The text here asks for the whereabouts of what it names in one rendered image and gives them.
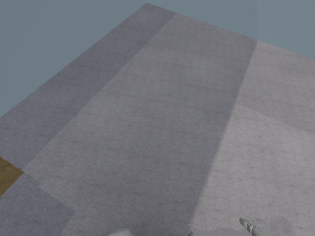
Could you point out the cabinet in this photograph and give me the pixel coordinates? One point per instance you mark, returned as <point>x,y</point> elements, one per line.
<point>9,173</point>

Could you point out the robot right hand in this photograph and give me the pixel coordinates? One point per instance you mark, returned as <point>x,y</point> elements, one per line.
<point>252,227</point>

